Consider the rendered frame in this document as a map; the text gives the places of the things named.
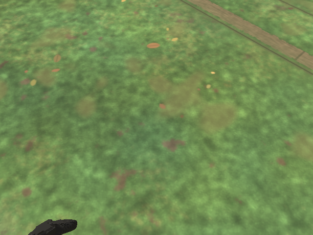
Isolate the robot left hand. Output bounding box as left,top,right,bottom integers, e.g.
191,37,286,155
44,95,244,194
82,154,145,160
28,219,77,235

